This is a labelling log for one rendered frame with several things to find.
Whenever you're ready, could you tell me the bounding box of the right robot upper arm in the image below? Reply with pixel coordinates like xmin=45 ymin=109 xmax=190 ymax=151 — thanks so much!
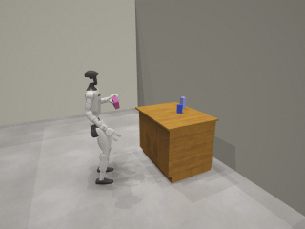
xmin=85 ymin=91 xmax=95 ymax=115

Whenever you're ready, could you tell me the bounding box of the right robot shin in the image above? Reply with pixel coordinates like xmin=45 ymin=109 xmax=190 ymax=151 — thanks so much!
xmin=99 ymin=155 xmax=109 ymax=180

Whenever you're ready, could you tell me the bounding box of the sponge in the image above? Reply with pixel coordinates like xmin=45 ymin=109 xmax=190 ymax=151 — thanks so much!
xmin=112 ymin=96 xmax=120 ymax=109

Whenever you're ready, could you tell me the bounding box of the robot left hand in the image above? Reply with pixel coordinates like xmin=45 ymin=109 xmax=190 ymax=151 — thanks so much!
xmin=109 ymin=94 xmax=119 ymax=104

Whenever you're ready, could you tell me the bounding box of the robot left forearm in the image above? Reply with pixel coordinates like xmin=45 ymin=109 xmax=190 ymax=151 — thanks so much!
xmin=101 ymin=97 xmax=110 ymax=104

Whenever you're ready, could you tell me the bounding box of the robot right forearm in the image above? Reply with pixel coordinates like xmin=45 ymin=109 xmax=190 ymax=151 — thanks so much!
xmin=86 ymin=112 xmax=108 ymax=131

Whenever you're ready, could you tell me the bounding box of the table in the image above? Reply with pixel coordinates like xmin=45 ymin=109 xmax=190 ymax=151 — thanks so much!
xmin=135 ymin=102 xmax=219 ymax=183

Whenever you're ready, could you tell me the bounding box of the robot left foot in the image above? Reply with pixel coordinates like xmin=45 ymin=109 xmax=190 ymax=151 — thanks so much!
xmin=97 ymin=167 xmax=113 ymax=173

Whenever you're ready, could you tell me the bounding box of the robot right hand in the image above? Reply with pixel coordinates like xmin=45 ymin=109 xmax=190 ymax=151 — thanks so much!
xmin=104 ymin=128 xmax=121 ymax=141

